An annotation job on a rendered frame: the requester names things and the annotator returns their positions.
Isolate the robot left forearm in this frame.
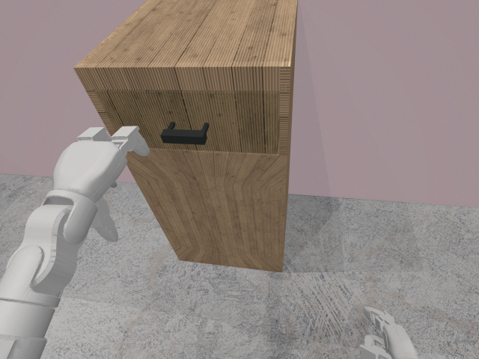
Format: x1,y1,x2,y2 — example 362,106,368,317
0,189,97,359

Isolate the handle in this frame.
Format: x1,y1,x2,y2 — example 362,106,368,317
160,122,209,145

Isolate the right robot hand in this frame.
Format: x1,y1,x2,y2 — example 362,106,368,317
360,307,419,359

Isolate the cabinet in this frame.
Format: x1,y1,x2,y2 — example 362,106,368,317
73,0,298,272

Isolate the drawer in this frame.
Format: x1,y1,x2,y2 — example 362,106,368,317
96,90,280,154

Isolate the left robot hand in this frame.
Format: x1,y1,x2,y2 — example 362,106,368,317
53,126,150,242

